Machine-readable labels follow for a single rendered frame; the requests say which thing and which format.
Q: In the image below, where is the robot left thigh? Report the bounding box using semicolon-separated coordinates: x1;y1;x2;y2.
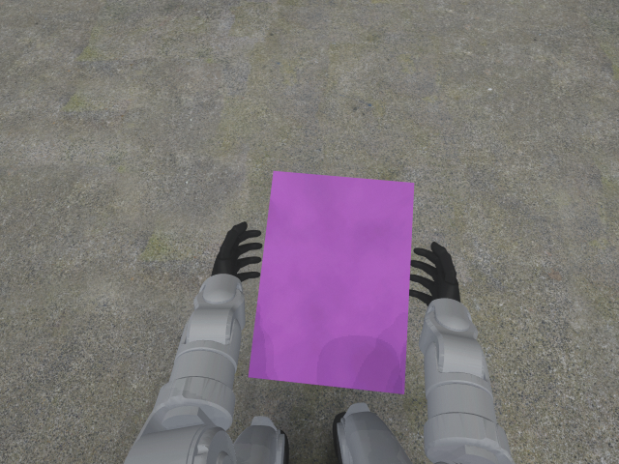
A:
233;425;284;464

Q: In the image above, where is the right robot hand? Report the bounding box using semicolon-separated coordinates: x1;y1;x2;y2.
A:
409;242;460;307

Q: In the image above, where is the left robot forearm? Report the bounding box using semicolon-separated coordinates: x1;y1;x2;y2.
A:
124;274;246;464

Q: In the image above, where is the right robot shin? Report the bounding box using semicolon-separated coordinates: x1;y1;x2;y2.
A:
343;402;370;419

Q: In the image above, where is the right robot forearm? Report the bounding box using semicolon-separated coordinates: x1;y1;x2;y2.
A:
419;298;515;464

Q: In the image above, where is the carton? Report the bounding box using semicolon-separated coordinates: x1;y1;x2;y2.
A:
249;171;414;394

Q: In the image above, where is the left robot upper arm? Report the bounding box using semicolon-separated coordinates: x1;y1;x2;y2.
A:
125;423;237;464

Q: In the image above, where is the left robot hand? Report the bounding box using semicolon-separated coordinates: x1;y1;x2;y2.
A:
211;221;262;282

